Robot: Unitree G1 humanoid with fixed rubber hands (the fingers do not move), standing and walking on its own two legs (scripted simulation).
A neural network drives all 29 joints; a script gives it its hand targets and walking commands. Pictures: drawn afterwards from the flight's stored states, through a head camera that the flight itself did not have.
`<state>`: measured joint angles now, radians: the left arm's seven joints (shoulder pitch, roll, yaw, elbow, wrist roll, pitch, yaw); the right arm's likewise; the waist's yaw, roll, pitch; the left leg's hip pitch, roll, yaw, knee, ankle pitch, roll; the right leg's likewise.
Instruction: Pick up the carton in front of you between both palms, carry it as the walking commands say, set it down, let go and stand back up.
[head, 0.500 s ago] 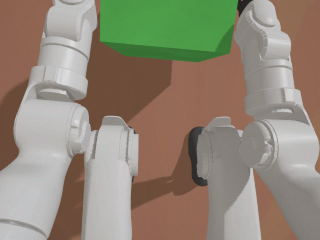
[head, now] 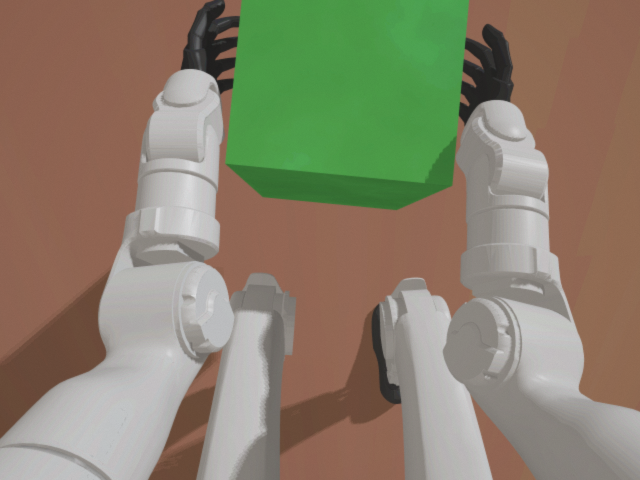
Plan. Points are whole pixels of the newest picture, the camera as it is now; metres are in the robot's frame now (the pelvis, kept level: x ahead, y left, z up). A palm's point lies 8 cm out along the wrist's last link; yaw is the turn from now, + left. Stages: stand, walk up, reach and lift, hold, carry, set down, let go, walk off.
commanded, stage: reach and lift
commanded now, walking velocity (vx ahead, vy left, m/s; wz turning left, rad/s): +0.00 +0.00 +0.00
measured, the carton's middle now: (340, 113) +0.52 +0.02 -0.13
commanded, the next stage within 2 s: none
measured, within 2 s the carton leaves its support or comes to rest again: neither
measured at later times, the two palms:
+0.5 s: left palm (131, 47) +0.46 +0.17 +0.10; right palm (602, 72) +0.46 -0.13 +0.10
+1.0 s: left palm out of the picture +0.41 +0.16 +0.25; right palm out of the picture +0.42 -0.14 +0.25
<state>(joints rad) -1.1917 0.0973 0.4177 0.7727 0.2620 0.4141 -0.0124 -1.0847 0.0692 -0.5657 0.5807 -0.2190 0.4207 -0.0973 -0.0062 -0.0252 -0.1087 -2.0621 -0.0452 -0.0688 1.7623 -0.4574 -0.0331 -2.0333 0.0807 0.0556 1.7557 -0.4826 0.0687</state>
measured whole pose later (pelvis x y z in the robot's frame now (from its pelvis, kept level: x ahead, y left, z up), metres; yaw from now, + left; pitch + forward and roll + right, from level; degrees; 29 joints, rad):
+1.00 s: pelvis +0.09 +0.00 +0.26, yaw +2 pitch +11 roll +0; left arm -0.36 -0.13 0.31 0.50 0.23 0.45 0.01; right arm -0.35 0.17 -0.33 0.47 -0.23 0.44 -0.04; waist 0.00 -0.01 -0.14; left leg -0.63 -0.02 -0.07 0.75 -0.31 -0.02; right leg -0.61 0.03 0.07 0.76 -0.34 0.02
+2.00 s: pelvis +0.11 +0.00 +0.29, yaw +2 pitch -5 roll +0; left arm -0.26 -0.15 0.22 0.29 0.28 0.67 0.00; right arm -0.26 0.15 -0.24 0.29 -0.28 0.66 0.01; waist 0.00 -0.01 0.02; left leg -0.11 -0.02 -0.07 0.38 -0.19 -0.01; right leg -0.09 0.01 0.08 0.39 -0.21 0.01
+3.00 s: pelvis +0.10 +0.00 +0.29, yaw +2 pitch -8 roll +0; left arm -0.27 -0.15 0.22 0.22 0.28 0.77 0.00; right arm -0.27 0.15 -0.23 0.23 -0.28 0.75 0.02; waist 0.00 -0.01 0.04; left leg -0.06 -0.01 -0.07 0.37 -0.18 -0.01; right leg -0.04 0.01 0.08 0.38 -0.20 0.01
